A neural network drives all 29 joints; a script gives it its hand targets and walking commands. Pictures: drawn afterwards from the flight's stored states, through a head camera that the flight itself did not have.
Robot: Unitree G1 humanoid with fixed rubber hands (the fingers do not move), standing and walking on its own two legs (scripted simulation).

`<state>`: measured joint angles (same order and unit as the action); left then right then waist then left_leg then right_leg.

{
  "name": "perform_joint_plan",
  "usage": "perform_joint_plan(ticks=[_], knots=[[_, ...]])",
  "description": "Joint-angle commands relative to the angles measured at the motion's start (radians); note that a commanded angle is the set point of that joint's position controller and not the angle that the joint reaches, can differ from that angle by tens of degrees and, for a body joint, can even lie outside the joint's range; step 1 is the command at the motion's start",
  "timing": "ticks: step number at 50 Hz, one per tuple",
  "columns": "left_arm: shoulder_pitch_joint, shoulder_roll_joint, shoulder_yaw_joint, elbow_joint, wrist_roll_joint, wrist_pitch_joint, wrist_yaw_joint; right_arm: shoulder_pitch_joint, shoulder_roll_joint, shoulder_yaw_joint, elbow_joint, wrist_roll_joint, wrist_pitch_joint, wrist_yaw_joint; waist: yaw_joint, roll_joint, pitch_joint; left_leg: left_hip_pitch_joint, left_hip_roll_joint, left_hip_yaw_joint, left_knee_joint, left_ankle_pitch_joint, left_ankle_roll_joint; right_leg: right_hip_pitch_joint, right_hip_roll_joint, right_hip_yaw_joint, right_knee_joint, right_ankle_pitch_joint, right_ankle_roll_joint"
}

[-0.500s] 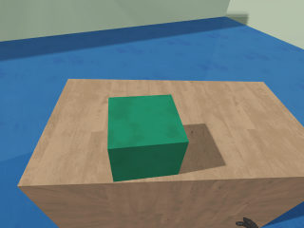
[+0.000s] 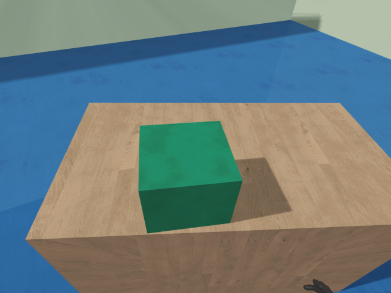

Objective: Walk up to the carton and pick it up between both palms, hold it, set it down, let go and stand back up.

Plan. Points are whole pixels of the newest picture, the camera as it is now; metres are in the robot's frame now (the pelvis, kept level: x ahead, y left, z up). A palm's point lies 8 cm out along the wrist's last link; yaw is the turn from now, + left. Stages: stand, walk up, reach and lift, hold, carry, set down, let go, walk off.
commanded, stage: stand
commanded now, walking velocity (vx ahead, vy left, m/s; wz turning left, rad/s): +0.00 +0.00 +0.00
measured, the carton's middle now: (185, 174) +0.44 +0.04 -0.02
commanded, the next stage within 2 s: none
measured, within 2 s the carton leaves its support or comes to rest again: neither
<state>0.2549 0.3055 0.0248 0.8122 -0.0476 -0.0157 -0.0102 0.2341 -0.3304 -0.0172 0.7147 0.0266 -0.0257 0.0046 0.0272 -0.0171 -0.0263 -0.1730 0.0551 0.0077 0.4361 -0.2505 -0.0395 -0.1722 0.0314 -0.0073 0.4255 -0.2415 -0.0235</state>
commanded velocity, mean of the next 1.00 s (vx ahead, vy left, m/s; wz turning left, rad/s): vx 0.00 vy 0.00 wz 0.00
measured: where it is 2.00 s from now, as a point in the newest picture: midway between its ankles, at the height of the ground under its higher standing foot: outside the picture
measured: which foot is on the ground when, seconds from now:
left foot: down 0.00-1.00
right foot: down 0.00-1.00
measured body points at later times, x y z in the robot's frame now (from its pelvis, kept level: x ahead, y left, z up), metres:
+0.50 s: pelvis -0.01 +0.00 +0.00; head -0.02 +0.01 +0.45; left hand +0.07 +0.28 -0.12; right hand +0.12 -0.28 -0.09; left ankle -0.01 +0.14 -0.74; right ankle -0.01 -0.10 -0.74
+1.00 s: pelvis -0.01 +0.00 +0.00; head -0.02 +0.01 +0.45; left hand +0.07 +0.28 -0.12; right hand +0.11 -0.28 -0.10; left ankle -0.01 +0.14 -0.74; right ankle -0.01 -0.10 -0.74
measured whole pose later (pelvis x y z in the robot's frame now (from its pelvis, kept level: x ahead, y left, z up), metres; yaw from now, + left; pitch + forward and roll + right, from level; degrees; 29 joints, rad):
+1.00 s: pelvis -0.01 +0.00 +0.00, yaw +0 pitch -2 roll +0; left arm 0.25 0.31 0.02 0.85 -0.05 -0.02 -0.01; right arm 0.23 -0.33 -0.02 0.76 0.03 -0.03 0.00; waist 0.03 -0.01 0.01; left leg -0.17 0.06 0.01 0.44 -0.23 -0.04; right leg -0.17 0.03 -0.01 0.43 -0.22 -0.02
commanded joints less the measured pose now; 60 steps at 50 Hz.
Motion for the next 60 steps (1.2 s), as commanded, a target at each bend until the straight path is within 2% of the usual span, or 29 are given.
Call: perform_joint_plan(ticks=[1, 2, 5, 8, 10, 13, 21, 22, 23, 24, 26, 30, 33, 35, 36, 37, 38, 40, 45, 47, 50, 52, 53, 55, 57, 58, 60], knots=[[-0.053, 0.241, 0.049, 0.02, 0.081, -0.046, 0.009, -0.04, -0.217, -0.055, 0.014, -0.057, -0.016, -0.018, -0.02, 0.073, -0.017, 0.025, 0.066, -0.062, -0.034, 0.241, 0.073, 0.045, -0.142, 0.091, -0.059, 0.283, -0.023], [-0.048, 0.243, 0.051, 0.023, 0.082, -0.047, 0.008, -0.045, -0.213, -0.056, 0.012, -0.055, -0.018, -0.018, -0.019, 0.086, -0.025, 0.034, 0.064, -0.064, -0.038, 0.234, 0.07, 0.045, -0.137, 0.088, -0.057, 0.285, -0.025], [-0.059, 0.248, 0.05, 0.024, 0.08, -0.044, 0.01, -0.036, -0.216, -0.055, 0.017, -0.05, -0.017, -0.018, -0.029, 0.08, -0.016, 0.032, 0.066, -0.068, -0.039, 0.226, 0.075, 0.043, -0.145, 0.097, -0.067, 0.273, -0.029], [-0.051, 0.245, 0.05, 0.027, 0.079, -0.046, 0.007, -0.048, -0.217, -0.056, 0.016, -0.054, -0.017, -0.017, -0.022, 0.096, -0.011, 0.019, 0.065, -0.068, -0.046, 0.201, 0.074, 0.041, -0.142, 0.098, -0.065, 0.262, -0.027], [-0.058, 0.248, 0.052, 0.03, 0.078, -0.044, 0.006, -0.043, -0.214, -0.054, 0.017, -0.054, -0.019, -0.016, -0.024, 0.07, -0.003, 0.018, 0.068, -0.073, -0.053, 0.195, 0.074, 0.034, -0.139, 0.098, -0.066, 0.246, -0.025], [-0.06, 0.242, 0.052, 0.031, 0.08, -0.043, 0.006, -0.049, -0.213, -0.056, 0.021, -0.054, -0.02, -0.017, -0.023, 0.087, 0.007, 0.015, 0.066, -0.075, -0.057, 0.171, 0.075, 0.023, -0.144, 0.105, -0.071, 0.212, -0.033], [-0.056, 0.246, 0.047, 0.046, 0.077, -0.045, 0.005, -0.046, -0.214, -0.049, 0.038, -0.05, -0.017, -0.016, -0.024, 0.085, 0.022, 0.018, 0.067, -0.078, -0.062, 0.151, 0.077, 0.012, -0.147, 0.116, -0.089, 0.194, -0.026], [-0.071, 0.253, 0.049, 0.047, 0.082, -0.044, 0.006, -0.04, -0.211, -0.049, 0.042, -0.049, -0.017, -0.014, -0.034, 0.083, 0.019, 0.021, 0.069, -0.075, -0.063, 0.152, 0.074, 0.012, -0.145, 0.112, -0.09, 0.192, -0.028], [-0.059, 0.251, 0.05, 0.051, 0.077, -0.044, 0.006, -0.045, -0.224, -0.054, 0.046, -0.051, -0.018, -0.014, -0.024, 0.091, 0.026, 0.012, 0.066, -0.074, -0.064, 0.142, 0.073, 0.018, -0.144, 0.113, -0.095, 0.179, -0.025], [-0.061, 0.254, 0.049, 0.05, 0.079, -0.043, 0.007, -0.052, -0.215, -0.053, 0.044, -0.053, -0.017, -0.015, -0.027, 0.065, 0.023, 0.018, 0.068, -0.078, -0.062, 0.147, 0.075, 0.012, -0.142, 0.11, -0.093, 0.182, -0.024], [-0.069, 0.243, 0.048, 0.051, 0.078, -0.043, 0.007, -0.051, -0.224, -0.056, 0.043, -0.049, -0.019, -0.012, -0.028, 0.086, 0.014, 0.018, 0.067, -0.077, -0.061, 0.146, 0.076, 0.021, -0.145, 0.112, -0.095, 0.184, -0.028], [-0.068, 0.251, 0.048, 0.053, 0.077, -0.043, 0.005, -0.048, -0.216, -0.051, 0.054, -0.051, -0.017, -0.016, -0.025, 0.07, 0.02, 0.014, 0.067, -0.077, -0.069, 0.135, 0.075, 0.016, -0.145, 0.115, -0.091, 0.175, -0.029], [-0.063, 0.246, 0.044, 0.06, 0.074, -0.042, 0.007, -0.053, -0.223, -0.052, 0.06, -0.048, -0.017, -0.013, -0.023, 0.093, 0.009, 0.016, 0.07, -0.077, -0.065, 0.141, 0.072, 0.033, -0.151, 0.117, -0.093, 0.194, -0.03], [-0.063, 0.248, 0.046, 0.063, 0.075, -0.043, 0.006, -0.059, -0.217, -0.052, 0.064, -0.05, -0.017, -0.014, -0.02, 0.071, 0.024, 0.017, 0.068, -0.082, -0.07, 0.146, 0.074, 0.025, -0.148, 0.118, -0.095, 0.197, -0.029], [-0.065, 0.248, 0.046, 0.063, 0.075, -0.044, 0.006, -0.056, -0.219, -0.051, 0.057, -0.05, -0.018, -0.015, -0.028, 0.089, 0.013, 0.03, 0.072, -0.08, -0.065, 0.159, 0.075, 0.033, -0.151, 0.117, -0.094, 0.214, -0.027], [-0.067, 0.256, 0.046, 0.062, 0.077, -0.044, 0.007, -0.051, -0.217, -0.05, 0.062, -0.049, -0.017, -0.014, -0.027, 0.069, 0.008, 0.029, 0.069, -0.077, -0.065, 0.172, 0.071, 0.036, -0.148, 0.113, -0.088, 0.219, -0.028], [-0.066, 0.245, 0.046, 0.062, 0.074, -0.044, 0.006, -0.048, -0.22, -0.047, 0.066, -0.047, -0.019, -0.014, -0.02, 0.081, 0.006, 0.025, 0.072, -0.078, -0.065, 0.176, 0.072, 0.044, -0.148, 0.112, -0.089, 0.221, -0.028], [-0.07, 0.244, 0.044, 0.059, 0.075, -0.044, 0.006, -0.057, -0.218, -0.049, 0.071, -0.051, -0.017, -0.015, -0.023, 0.067, 0.005, 0.031, 0.07, -0.079, -0.065, 0.167, 0.073, 0.04, -0.15, 0.112, -0.086, 0.232, -0.03], [-0.07, 0.245, 0.045, 0.062, 0.073, -0.043, 0.008, -0.06, -0.223, -0.048, 0.07, -0.049, -0.017, -0.018, -0.024, 0.097, 0.003, 0.034, 0.074, -0.076, -0.062, 0.187, 0.072, 0.043, -0.154, 0.117, -0.083, 0.249, -0.03], [-0.064, 0.252, 0.049, 0.065, 0.075, -0.041, 0.008, -0.055, -0.214, -0.045, 0.072, -0.047, -0.019, -0.015, -0.022, 0.077, 0.005, 0.032, 0.075, -0.08, -0.066, 0.179, 0.072, 0.048, -0.151, 0.108, -0.081, 0.246, -0.031], [-0.067, 0.241, 0.045, 0.069, 0.072, -0.045, 0.005, -0.063, -0.214, -0.045, 0.068, -0.048, -0.02, -0.015, -0.024, 0.09, 0.006, 0.031, 0.073, -0.075, -0.064, 0.188, 0.072, 0.044, -0.15, 0.113, -0.086, 0.251, -0.028], [-0.075, 0.247, 0.044, 0.065, 0.069, -0.043, 0.007, -0.057, -0.214, -0.045, 0.068, -0.046, -0.019, -0.014, -0.027, 0.06, 0.011, 0.031, 0.074, -0.079, -0.071, 0.179, 0.066, 0.033, -0.152, 0.108, -0.083, 0.241, -0.026], [-0.074, 0.245, 0.043, 0.068, 0.068, -0.042, 0.006, -0.061, -0.217, -0.044, 0.071, -0.047, -0.018, -0.014, -0.018, 0.082, 0.009, 0.027, 0.075, -0.078, -0.063, 0.178, 0.071, 0.036, -0.153, 0.113, -0.094, 0.232, -0.024], [-0.076, 0.253, 0.045, 0.072, 0.072, -0.041, 0.008, -0.061, -0.214, -0.043, 0.071, -0.047, -0.018, -0.014, -0.026, 0.076, 0.017, 0.025, 0.071, -0.077, -0.068, 0.169, 0.068, 0.025, -0.154, 0.115, -0.097, 0.217, -0.029], [-0.082, 0.25, 0.049, 0.068, 0.074, -0.04, 0.007, -0.06, -0.223, -0.048, 0.077, -0.051, -0.017, -0.015, -0.018, 0.085, 0.02, 0.022, 0.069, -0.076, -0.07, 0.163, 0.069, 0.038, -0.152, 0.113, -0.099, 0.216, -0.028], [-0.078, 0.248, 0.045, 0.072, 0.071, -0.041, 0.007, -0.055, -0.223, -0.047, 0.077, -0.048, -0.017, -0.014, -0.023, 0.071, 0.006, 0.033, 0.073, -0.074, -0.072, 0.16, 0.067, 0.038, -0.156, 0.114, -0.098, 0.223, -0.025], [-0.073, 0.247, 0.046, 0.074, 0.07, -0.044, 0.006, -0.05, -0.218, -0.045, 0.08, -0.048, -0.017, -0.013, -0.022, 0.088, 0.017, 0.027, 0.073, -0.076, -0.075, 0.161, 0.071, 0.034, -0.153, 0.117, -0.093, 0.212, -0.026]])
